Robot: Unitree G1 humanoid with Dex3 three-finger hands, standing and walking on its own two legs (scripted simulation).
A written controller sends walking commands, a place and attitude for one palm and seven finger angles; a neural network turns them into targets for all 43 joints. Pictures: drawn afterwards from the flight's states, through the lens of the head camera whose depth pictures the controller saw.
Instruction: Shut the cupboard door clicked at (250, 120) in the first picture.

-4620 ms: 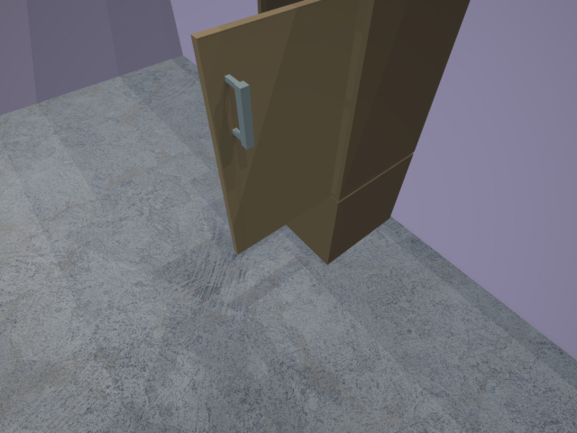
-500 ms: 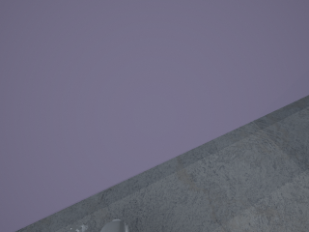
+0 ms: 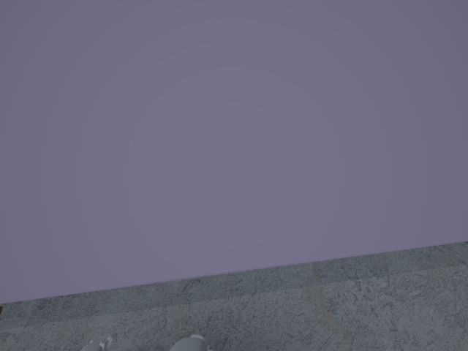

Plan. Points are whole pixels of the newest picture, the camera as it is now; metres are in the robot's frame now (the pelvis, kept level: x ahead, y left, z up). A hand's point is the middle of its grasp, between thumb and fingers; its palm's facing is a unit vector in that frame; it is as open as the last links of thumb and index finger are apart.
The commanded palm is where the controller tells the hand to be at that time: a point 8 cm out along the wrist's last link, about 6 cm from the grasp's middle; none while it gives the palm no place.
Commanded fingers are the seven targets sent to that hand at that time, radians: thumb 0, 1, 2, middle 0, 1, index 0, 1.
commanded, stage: turn to face it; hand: left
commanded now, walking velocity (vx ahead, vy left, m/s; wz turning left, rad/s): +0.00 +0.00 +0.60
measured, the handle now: out of the picture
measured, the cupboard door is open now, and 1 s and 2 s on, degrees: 90 90 90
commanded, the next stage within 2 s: none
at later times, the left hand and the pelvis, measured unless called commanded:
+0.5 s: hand out of the picture +0.06 +0.22 -0.16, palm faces +0.33 -0.91 -0.26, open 7.4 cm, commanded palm none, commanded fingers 0.00 0.90 0.90 -0.20 -0.30 -0.20 -0.30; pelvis +0.04 -0.01 +0.01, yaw +19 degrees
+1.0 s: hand out of the picture -0.01 +0.18 -0.18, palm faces +0.61 -0.76 -0.23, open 7.4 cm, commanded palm none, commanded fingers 0.00 0.90 0.90 -0.20 -0.30 -0.20 -0.30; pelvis +0.07 -0.02 +0.00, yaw +38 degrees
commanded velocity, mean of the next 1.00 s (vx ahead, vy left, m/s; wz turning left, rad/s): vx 0.00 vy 0.00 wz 0.60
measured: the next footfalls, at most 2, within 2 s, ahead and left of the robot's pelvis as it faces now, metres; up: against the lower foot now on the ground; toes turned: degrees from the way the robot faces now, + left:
left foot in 0.28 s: +0.05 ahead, +0.12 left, +0.00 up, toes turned +18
right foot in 0.58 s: +0.15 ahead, -0.14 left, +0.00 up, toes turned +19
